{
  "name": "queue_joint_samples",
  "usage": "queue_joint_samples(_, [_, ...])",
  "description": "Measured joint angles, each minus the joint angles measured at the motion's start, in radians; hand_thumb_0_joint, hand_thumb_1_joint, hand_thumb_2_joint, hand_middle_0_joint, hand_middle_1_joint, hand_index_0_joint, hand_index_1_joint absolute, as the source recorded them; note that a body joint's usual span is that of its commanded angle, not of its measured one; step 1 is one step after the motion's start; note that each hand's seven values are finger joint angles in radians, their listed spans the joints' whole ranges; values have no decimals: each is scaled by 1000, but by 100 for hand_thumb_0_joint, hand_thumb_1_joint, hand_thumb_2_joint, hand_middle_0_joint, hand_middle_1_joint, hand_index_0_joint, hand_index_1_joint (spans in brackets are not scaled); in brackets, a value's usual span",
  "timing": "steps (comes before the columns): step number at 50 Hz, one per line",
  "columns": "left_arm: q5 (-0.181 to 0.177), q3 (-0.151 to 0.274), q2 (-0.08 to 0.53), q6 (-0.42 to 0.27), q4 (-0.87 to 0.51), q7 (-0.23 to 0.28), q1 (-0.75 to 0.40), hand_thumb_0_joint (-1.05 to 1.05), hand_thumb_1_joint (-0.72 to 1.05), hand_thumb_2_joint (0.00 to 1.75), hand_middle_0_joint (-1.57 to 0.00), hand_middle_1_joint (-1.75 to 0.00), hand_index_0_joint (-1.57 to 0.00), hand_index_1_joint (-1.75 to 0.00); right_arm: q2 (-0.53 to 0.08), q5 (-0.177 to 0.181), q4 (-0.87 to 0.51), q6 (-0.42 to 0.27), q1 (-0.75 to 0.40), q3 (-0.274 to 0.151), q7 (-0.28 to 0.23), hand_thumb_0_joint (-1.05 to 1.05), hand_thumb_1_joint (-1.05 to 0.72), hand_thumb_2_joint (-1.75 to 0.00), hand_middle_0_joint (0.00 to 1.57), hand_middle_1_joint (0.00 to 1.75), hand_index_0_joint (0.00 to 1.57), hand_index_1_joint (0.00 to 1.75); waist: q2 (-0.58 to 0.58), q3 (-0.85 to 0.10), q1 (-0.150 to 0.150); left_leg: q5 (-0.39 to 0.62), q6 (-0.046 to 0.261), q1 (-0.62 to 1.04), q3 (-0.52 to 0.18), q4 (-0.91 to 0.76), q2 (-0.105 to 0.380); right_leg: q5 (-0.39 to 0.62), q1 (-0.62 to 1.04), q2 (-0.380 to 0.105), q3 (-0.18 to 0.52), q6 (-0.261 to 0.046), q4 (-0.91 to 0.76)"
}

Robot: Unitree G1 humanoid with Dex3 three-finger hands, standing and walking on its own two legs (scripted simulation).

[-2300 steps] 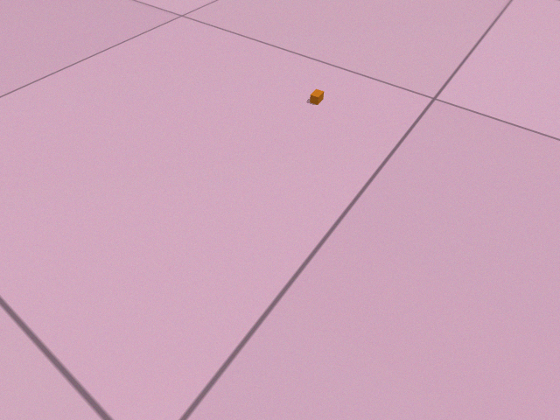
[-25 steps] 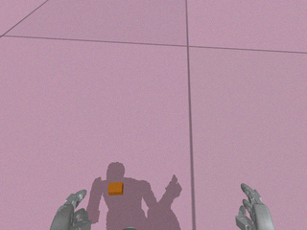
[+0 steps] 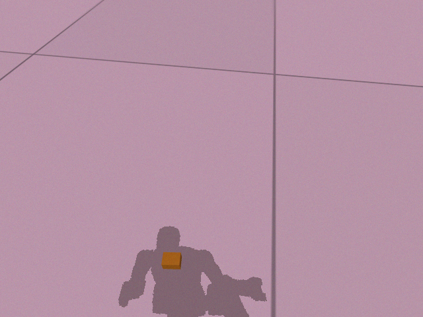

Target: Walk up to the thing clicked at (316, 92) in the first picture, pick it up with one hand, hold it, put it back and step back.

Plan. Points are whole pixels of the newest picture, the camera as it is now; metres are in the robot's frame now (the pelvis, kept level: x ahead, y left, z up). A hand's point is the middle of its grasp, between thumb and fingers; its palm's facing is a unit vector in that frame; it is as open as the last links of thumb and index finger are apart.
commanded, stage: stand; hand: left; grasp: from above
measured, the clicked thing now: (171, 260) +0.48 +0.23 -0.73
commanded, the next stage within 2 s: step back in 2.00 s
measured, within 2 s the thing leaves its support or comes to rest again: neither
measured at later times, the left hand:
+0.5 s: hand out of the picture +0.03 +0.23 -0.15, palm faces +0.03 -0.94 -0.34, open 7.4 cm
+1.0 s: hand out of the picture +0.07 +0.22 -0.14, palm faces +0.00 -0.94 -0.34, open 7.4 cm
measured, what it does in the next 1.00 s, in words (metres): stands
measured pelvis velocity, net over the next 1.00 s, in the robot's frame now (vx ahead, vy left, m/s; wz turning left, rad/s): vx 0.01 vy -0.02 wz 0.00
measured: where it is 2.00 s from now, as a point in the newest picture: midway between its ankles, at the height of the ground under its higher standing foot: outside the picture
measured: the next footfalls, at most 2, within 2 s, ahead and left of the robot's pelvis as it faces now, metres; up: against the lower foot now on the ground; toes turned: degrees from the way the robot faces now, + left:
none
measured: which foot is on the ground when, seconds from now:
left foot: down 0.00-1.00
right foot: down 0.00-1.00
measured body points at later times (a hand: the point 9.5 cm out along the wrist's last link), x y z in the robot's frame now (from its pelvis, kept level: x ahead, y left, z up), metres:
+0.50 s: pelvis -0.01 -0.02 +0.02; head -0.01 -0.02 +0.46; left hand +0.03 +0.28 -0.12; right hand +0.05 -0.30 -0.13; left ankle +0.03 +0.11 -0.73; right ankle +0.01 -0.16 -0.73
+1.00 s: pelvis +0.01 -0.02 +0.02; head +0.02 -0.03 +0.47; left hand +0.08 +0.27 -0.12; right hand +0.07 -0.31 -0.12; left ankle +0.03 +0.11 -0.73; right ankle +0.01 -0.16 -0.73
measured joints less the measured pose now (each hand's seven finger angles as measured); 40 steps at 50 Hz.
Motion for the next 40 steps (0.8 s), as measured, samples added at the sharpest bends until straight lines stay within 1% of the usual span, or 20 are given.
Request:
queue_joint_samples(7, [-1, -8, -3, -11, 90, -3, -14, 0, 90, 90, -20, -30, -20, -30, 8, 13, 49, 7, -21, 5, 1, 1, -90, -90, 21, 30, 21, 30, 13, 11, -5, 59, -5, 64, -6, -104, 0, 55, 65, 1, -9, -1, -100])
queue_joint_samples(15, [-3, -11, 9, -18, 145, -4, -35, 0, 90, 90, -20, -30, -20, -30, -6, 17, 91, 12, -28, 3, 4, 1, -90, -90, 21, 30, 21, 30, 19, 14, -10, 95, -14, 102, -12, -167, 6, 87, 101, 7, -16, -8, -157])
queue_joint_samples(26, [-7, -11, 19, -24, 177, -8, -66, 0, 90, 90, -20, -30, -20, -30, -28, 20, 124, 14, -29, 7, 7, 1, -91, -90, 21, 30, 20, 30, 16, 19, -18, 114, -26, 122, -16, -205, 18, 102, 117, 20, -20, -19, -189])
queue_joint_samples(40, [-13, -16, 23, -26, 187, -17, -111, 0, 90, 90, -20, -30, -20, -30, -37, 24, 144, 8, -47, 18, 8, 1, -91, -90, 21, 30, 20, 30, 13, 19, -26, 122, -34, 134, -14, -237, 27, 109, 125, 28, -18, -26, -216])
